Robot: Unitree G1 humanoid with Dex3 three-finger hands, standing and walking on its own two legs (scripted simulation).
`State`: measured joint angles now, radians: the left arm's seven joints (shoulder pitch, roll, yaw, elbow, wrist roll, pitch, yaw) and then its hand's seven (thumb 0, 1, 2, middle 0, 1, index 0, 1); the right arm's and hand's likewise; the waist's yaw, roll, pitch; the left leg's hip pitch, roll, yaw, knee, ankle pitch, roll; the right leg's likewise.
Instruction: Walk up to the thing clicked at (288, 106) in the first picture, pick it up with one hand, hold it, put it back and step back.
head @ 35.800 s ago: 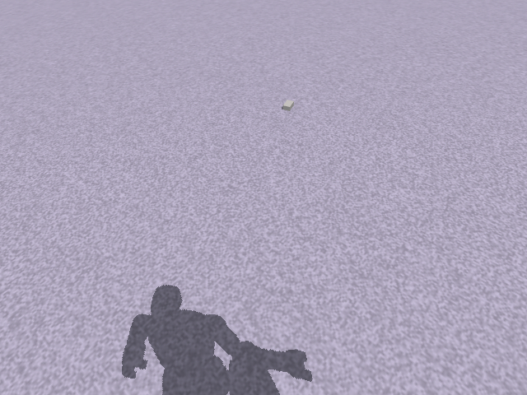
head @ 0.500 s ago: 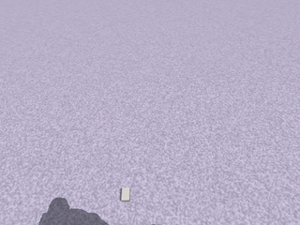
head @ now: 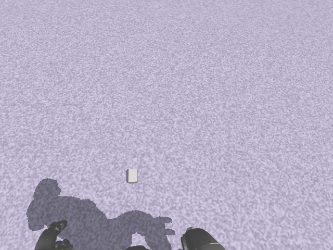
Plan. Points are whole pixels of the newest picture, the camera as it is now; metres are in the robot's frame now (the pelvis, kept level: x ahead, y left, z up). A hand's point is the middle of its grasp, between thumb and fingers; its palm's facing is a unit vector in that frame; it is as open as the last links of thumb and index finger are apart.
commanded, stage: step back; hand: left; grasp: from above
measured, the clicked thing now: (133, 176) +0.53 +0.17 -0.75
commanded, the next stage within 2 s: none
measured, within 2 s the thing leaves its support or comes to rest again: neither
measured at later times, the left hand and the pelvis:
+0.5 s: hand out of the picture +0.03 +0.26 -0.14, palm faces -0.04 -0.91 -0.40, open 7.4 cm; pelvis -0.10 +0.00 -0.01, yaw -1 degrees
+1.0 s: hand out of the picture -0.15 +0.28 -0.17, palm faces -0.11 -0.91 -0.39, open 7.4 cm; pelvis -0.25 +0.00 -0.02, yaw -6 degrees
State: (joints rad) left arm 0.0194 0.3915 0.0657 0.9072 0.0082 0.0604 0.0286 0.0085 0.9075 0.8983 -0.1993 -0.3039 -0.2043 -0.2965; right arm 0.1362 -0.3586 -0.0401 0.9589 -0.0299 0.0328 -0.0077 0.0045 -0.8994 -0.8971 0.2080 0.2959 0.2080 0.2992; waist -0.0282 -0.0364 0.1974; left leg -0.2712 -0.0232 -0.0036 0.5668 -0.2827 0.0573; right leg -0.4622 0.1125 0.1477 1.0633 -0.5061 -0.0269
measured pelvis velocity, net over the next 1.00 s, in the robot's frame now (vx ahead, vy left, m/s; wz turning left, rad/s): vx -0.25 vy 0.00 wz -0.11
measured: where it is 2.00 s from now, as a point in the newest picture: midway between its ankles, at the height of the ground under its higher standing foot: outside the picture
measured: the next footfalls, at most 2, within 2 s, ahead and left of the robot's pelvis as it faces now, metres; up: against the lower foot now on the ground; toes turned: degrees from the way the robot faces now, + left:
right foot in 0.22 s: -0.01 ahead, -0.13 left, +0.00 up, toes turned +0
left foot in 0.56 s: -0.10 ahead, +0.12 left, +0.00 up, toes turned -3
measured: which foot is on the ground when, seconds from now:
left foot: down 0.00-0.26, up 0.28-0.54, down 0.56-1.00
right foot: up 0.00-0.20, down 0.22-0.58, up 0.60-1.00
